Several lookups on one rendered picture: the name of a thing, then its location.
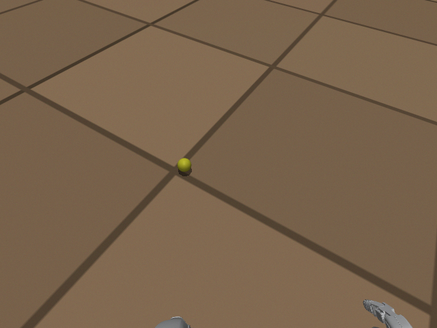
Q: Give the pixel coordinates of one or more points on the ball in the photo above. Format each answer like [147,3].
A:
[184,165]

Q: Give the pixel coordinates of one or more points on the right robot hand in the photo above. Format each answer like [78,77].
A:
[386,314]

